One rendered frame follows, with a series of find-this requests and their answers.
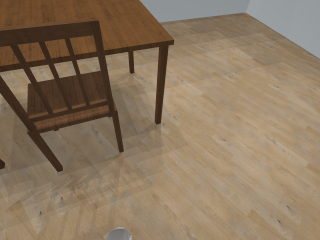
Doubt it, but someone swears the table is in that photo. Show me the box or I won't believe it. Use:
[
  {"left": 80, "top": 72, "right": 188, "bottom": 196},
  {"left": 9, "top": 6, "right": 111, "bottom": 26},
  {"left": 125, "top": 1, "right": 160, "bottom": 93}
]
[{"left": 0, "top": 0, "right": 174, "bottom": 169}]

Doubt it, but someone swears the chair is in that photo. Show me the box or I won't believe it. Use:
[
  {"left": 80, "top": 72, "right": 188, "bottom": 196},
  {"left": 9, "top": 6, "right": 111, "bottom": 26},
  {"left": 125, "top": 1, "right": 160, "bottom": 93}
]
[{"left": 0, "top": 18, "right": 124, "bottom": 172}]

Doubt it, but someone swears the left robot thigh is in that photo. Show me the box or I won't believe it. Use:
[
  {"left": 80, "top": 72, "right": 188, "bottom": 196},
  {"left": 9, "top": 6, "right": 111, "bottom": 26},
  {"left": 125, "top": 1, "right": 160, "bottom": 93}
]
[{"left": 105, "top": 229, "right": 132, "bottom": 240}]

